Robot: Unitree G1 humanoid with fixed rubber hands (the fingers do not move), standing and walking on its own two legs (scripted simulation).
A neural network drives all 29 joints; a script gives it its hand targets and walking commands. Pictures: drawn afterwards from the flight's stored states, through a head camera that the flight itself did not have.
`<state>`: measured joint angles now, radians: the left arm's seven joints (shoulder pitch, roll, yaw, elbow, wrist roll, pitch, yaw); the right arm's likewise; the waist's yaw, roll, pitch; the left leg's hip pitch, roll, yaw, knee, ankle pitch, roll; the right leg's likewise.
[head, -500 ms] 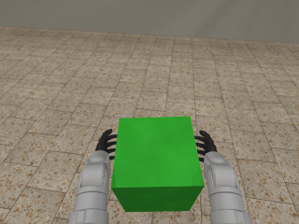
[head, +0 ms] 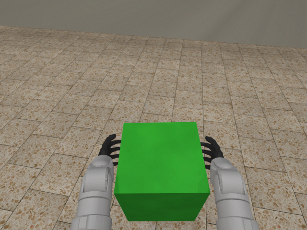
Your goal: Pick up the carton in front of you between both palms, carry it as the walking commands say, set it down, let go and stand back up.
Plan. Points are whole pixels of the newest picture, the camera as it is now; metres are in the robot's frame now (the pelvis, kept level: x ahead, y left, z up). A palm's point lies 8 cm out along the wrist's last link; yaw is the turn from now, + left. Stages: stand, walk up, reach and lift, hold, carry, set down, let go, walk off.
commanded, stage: set down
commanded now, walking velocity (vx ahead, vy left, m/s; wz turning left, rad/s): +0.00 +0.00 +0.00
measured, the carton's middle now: (160, 174) +0.30 +0.00 -0.04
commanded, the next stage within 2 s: none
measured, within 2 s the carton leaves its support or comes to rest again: neither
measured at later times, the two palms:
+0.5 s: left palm (111, 168) +0.33 +0.15 -0.07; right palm (201, 166) +0.34 -0.14 -0.07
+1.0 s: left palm (118, 181) +0.37 +0.16 -0.23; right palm (190, 176) +0.40 -0.14 -0.24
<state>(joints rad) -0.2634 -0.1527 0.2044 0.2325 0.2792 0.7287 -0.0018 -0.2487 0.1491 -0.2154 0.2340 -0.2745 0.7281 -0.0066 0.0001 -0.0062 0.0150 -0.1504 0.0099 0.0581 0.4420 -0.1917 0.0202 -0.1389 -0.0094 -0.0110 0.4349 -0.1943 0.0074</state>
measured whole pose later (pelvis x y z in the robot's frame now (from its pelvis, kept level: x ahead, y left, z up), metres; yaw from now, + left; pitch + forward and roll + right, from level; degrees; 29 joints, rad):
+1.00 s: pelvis -0.04 -0.01 -0.17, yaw +2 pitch +38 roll +0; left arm -0.72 -0.14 0.49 0.58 0.25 0.24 0.04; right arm -0.76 0.06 -0.41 0.68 -0.24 0.23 -0.03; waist 0.02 -0.01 -0.20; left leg -1.58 -0.07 -0.06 1.35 -0.43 -0.02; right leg -1.57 0.08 0.06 1.37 -0.47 0.01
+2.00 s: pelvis -0.07 -0.02 -0.38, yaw +3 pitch +41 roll +3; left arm -1.16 0.05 0.43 0.73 0.00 0.19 0.17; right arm -1.35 -0.25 -0.12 1.01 0.01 0.18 -0.10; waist 0.05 0.00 0.19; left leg -2.26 -0.13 -0.04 2.10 -0.56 -0.09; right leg -2.26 0.15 0.04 2.14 -0.59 0.03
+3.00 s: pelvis -0.08 -0.03 -0.41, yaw +4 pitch +36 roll +3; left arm -1.29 0.12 0.52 1.00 0.13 0.11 0.02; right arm -1.45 -0.29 -0.20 1.22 -0.11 0.12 0.01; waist 0.06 0.02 0.28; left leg -2.25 -0.10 -0.02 2.18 -0.57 -0.08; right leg -2.26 0.09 0.01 2.24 -0.60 -0.01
